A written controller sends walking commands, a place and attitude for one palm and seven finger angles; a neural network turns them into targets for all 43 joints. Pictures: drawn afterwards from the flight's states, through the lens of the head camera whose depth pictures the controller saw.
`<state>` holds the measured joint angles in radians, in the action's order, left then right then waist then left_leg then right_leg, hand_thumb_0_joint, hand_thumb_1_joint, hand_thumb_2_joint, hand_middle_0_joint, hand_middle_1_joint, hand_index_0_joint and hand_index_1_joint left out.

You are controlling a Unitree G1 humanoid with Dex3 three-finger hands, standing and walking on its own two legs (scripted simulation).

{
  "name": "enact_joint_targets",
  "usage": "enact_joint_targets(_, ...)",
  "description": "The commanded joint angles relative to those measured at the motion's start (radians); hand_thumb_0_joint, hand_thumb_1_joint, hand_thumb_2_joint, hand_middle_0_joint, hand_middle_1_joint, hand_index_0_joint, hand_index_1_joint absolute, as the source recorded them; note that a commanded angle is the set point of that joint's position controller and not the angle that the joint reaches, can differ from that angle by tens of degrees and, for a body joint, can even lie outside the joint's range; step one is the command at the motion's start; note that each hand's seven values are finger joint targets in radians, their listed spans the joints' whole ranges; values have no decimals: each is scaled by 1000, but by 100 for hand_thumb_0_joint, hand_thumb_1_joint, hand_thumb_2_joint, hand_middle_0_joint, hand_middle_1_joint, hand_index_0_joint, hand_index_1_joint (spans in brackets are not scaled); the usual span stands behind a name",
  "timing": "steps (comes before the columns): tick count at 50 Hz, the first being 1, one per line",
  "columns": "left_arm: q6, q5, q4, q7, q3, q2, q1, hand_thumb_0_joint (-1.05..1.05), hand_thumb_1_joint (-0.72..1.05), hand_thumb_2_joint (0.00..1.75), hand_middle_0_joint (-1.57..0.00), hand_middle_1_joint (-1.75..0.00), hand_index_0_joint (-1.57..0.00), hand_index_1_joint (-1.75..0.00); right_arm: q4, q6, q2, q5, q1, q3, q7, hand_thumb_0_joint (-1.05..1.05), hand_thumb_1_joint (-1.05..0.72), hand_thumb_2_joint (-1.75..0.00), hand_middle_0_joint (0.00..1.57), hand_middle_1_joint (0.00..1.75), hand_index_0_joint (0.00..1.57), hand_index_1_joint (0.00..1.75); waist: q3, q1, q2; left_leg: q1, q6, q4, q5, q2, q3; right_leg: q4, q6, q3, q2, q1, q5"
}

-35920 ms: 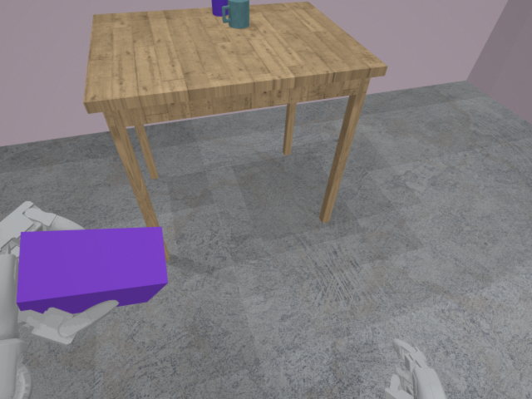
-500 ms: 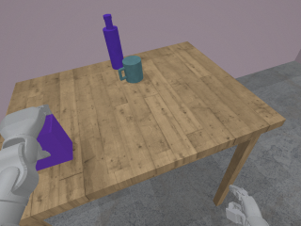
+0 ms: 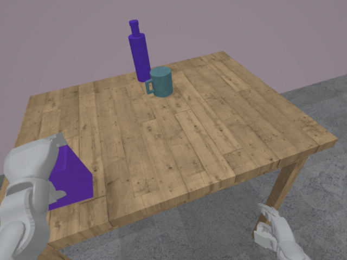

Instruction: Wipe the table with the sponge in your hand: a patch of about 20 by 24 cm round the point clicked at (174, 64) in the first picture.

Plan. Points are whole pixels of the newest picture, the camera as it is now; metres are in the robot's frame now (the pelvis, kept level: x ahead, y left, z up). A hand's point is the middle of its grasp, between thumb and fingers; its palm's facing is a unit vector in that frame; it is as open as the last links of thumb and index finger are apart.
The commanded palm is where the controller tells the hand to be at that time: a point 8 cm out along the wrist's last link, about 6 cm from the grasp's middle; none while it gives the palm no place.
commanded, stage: wipe back along the first lane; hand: left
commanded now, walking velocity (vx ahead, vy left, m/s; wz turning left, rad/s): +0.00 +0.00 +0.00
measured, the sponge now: (62, 184) +0.24 +0.30 +0.08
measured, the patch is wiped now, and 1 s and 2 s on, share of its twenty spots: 1.00 1.00 1.00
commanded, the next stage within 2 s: lift the sponge slowly off the table in 0.12 s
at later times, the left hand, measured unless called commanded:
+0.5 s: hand (52, 181) +0.21 +0.28 +0.13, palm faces +0.14 -0.10 -0.98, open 10.4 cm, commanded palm +0.17 +0.26 +0.18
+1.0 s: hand (56, 183) +0.21 +0.26 +0.14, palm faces +0.09 -0.09 -0.99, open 10.4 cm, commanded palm +0.17 +0.27 +0.22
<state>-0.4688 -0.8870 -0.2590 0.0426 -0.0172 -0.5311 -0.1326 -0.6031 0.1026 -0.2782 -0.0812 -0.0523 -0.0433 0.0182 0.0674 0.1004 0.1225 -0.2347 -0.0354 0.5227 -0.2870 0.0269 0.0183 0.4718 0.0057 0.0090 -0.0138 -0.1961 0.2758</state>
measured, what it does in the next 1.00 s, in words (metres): stands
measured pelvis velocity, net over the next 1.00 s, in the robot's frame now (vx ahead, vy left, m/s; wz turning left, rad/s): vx -0.01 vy -0.04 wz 0.01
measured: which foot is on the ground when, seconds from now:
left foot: down 0.00-1.00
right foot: down 0.00-1.00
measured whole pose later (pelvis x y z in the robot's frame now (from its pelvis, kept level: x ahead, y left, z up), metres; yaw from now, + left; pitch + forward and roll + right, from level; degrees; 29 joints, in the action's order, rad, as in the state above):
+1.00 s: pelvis -0.01 -0.04 +0.00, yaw +0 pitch -3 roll +0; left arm -0.48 -0.83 -0.29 0.11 0.00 -0.59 -0.12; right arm -0.63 0.05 -0.28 -0.06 -0.02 -0.06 0.07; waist 0.02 0.13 0.11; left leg -0.18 0.01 0.50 -0.27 -0.01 0.04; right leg 0.48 0.05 0.03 -0.05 -0.16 0.27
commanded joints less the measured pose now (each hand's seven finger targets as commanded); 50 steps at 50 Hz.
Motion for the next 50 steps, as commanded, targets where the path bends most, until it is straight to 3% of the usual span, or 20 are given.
enact_joint_targets(1, -29, 40, -75, 23, 20, -55, -10, 0, 10, 130, -120, -160, -120, -160, 183, -67, -97, 2, 228, 32, 4, 0, -90, -90, 20, 30, 20, 30, 72, 14, -143, 29, -6, -74, 237, -18, 29, -49, 49, 22, -30, 21, -190)
enact_joint_targets(4, -43, 35, -124, 20, 1, -80, -14, 0, 10, 130, -120, -160, -120, -160, 189, -65, -96, 3, 265, 28, 4, 0, -90, -90, 20, 30, 20, 30, 65, 24, -142, 31, -5, -87, 209, -24, 33, -51, 53, 2, -36, 25, -164)
enact_joint_targets(10, -58, 34, -223, 15, 47, -12, -108, 0, 10, 130, -120, -160, -120, -160, 205, -68, -83, 2, 266, 24, -10, 0, -90, -90, 20, 30, 20, 30, 105, 34, -139, 38, -5, -71, 262, -22, 26, -30, 50, 18, -30, 54, -213)
enact_joint_targets(11, -60, 40, -192, 14, 49, -6, -128, 0, 10, 130, -120, -160, -120, -160, 192, -66, -83, 2, 261, 23, -11, 0, -90, -90, 20, 30, 20, 30, 61, 25, -146, 33, -5, -74, 254, -24, 28, -41, 50, 16, -33, 34, -211)
enact_joint_targets(14, -67, 27, -236, 6, -1, -76, -62, 0, 10, 130, -120, -160, -120, -160, 195, -62, -87, 8, 285, 20, -3, 0, -90, -90, 20, 30, 20, 30, 56, 28, -151, 29, -4, -88, 217, -29, 40, -48, 56, -12, -41, 32, -174)
enact_joint_targets(15, -68, 21, -252, 2, 14, -71, -6, 0, 10, 130, -120, -160, -120, -160, 204, -68, -85, 7, 265, 17, 3, 0, -90, -90, 20, 30, 20, 30, 88, 26, -153, 36, -8, -74, 235, -20, 28, -43, 52, 6, -29, 41, -182)
enact_joint_targets(17, -74, 29, -197, 3, 30, -50, -10, 0, 10, 130, -120, -160, -120, -160, 185, -61, -86, 6, 258, 15, 10, 0, -90, -90, 20, 30, 20, 30, 30, 19, -133, 31, -5, -89, 205, -24, 28, -61, 50, 13, -31, 14, -141)
enact_joint_targets(20, -76, 8, -222, -2, 11, -102, 115, 0, 10, 130, -120, -160, -120, -160, 197, -76, -84, 5, 260, 11, 26, 0, -90, -90, 20, 30, 20, 30, 58, 21, -109, 41, -6, -88, 187, -16, 30, -59, 56, 2, -32, 16, -103)
enact_joint_targets(22, -77, 11, -159, 4, 12, -101, 111, 0, 10, 130, -120, -160, -120, -160, 173, -75, -91, 8, 251, 12, 31, 0, -90, -90, 20, 30, 20, 30, 51, 16, -103, 48, -5, -90, 196, -17, 31, -66, 56, 4, -33, 17, -116)
enact_joint_targets(24, -77, 1, -190, 9, -33, -163, 114, 0, 10, 130, -120, -160, -120, -160, 184, -81, -90, 8, 277, 10, 35, 0, -90, -90, 20, 30, 20, 30, 71, 27, -89, 56, -4, -92, 189, -14, 40, -66, 65, -29, -39, 34, -111)
enact_joint_targets(25, -70, -3, -214, 15, 6, -130, 169, 0, 10, 130, -120, -160, -120, -160, 194, -90, -86, 9, 262, 6, 36, 0, -90, -90, 20, 30, 20, 30, 112, 24, -88, 65, -8, -76, 223, -6, 28, -54, 61, -9, -28, 48, -145)
enact_joint_targets(29, -58, 2, -226, 27, -45, -183, 112, 0, 10, 130, -120, -160, -120, -160, 189, -94, -88, 12, 282, 10, 34, 0, -90, -90, 20, 30, 20, 30, 127, 35, -81, 77, -8, -77, 230, -5, 36, -56, 64, -43, -34, 67, -169)
enact_joint_targets(30, -51, 5, -247, 29, -29, -170, 140, 0, 10, 130, -120, -160, -120, -160, 196, -101, -82, 14, 268, 7, 33, 0, -90, -90, 20, 30, 20, 30, 151, 37, -94, 75, -11, -64, 257, 1, 28, -46, 58, -15, -22, 81, -196)
enact_joint_targets(36, -35, 16, -183, 31, -110, -245, 130, 0, 10, 130, -120, -160, -120, -160, 165, -104, -87, 21, 251, 12, 39, 0, -90, -90, 20, 30, 20, 30, 83, 34, -138, 71, -12, -51, 265, 2, 20, -66, 51, -36, -21, 51, -227)
enact_joint_targets(37, -28, 17, -193, 34, -89, -229, 155, 0, 10, 130, -120, -160, -120, -160, 167, -100, -89, 20, 253, 10, 39, 0, -90, -90, 20, 30, 20, 30, 85, 29, -130, 72, -11, -56, 263, 4, 18, -68, 49, -31, -19, 56, -231)
enact_joint_targets(39, -24, 6, -245, 28, -133, -285, 174, 0, 10, 130, -120, -160, -120, -160, 177, -108, -90, 19, 280, 12, 42, 0, -90, -90, 20, 30, 20, 30, 103, 40, -87, 91, -10, -51, 269, 8, 24, -70, 60, -77, -25, 61, -236)
enact_joint_targets(40, -17, 7, -266, 24, -114, -267, 210, 0, 10, 130, -120, -160, -120, -160, 183, -113, -85, 22, 261, 9, 42, 0, -90, -90, 20, 30, 20, 30, 140, 40, -67, 95, -12, -45, 297, 12, 14, -55, 57, -45, -14, 84, -265)
enact_joint_targets(43, -7, 23, -247, 24, -133, -278, 173, 0, 10, 130, -120, -160, -120, -160, 169, -108, -86, 23, 250, 15, 43, 0, -90, -90, 20, 30, 20, 30, 123, 38, -77, 101, -12, -39, 302, 15, 8, -63, 50, -50, -13, 80, -293)
enact_joint_targets(44, -8, 19, -264, 21, -172, -326, 190, 0, 10, 130, -120, -160, -120, -160, 174, -115, -88, 20, 273, 15, 47, 0, -90, -90, 20, 30, 20, 30, 117, 39, -68, 104, -11, -42, 278, 15, 18, -74, 59, -92, -22, 70, -256)
enact_joint_targets(50, 8, 18, -218, 17, -169, -347, 311, 0, 10, 130, -120, -160, -120, -160, 163, -128, -90, 23, 260, 14, 64, 0, -90, -90, 20, 30, 20, 30, 137, 40, -41, 108, -10, -45, 263, 22, 12, -83, 57, -70, -10, 77, -206)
